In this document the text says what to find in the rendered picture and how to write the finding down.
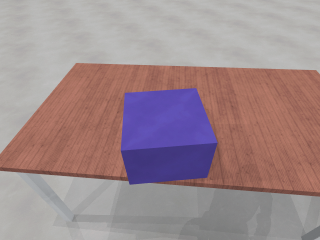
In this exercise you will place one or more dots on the table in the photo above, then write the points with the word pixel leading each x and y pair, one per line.
pixel 266 123

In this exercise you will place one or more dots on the carton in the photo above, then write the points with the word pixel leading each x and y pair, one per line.
pixel 166 136

